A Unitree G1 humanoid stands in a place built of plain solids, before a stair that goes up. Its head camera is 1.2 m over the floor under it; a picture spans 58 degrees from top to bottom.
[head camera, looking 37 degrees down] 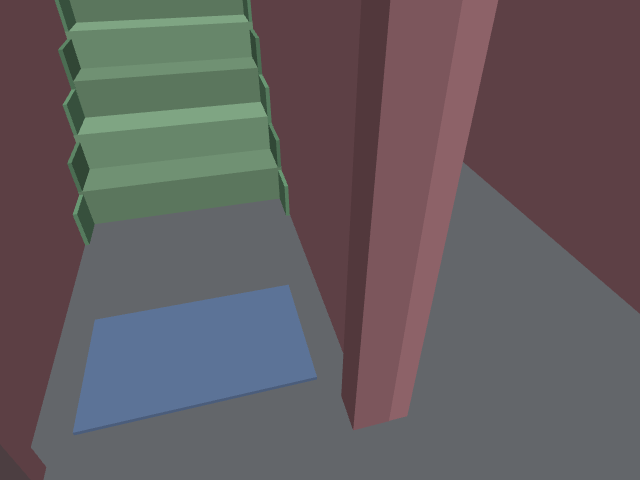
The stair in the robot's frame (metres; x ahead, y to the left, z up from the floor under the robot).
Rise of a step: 0.18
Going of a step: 0.23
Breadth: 0.95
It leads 15 degrees to the left of straight ahead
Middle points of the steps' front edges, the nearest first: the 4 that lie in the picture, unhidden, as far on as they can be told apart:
1.84 0.65 0.18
2.05 0.71 0.36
2.27 0.77 0.55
2.49 0.83 0.73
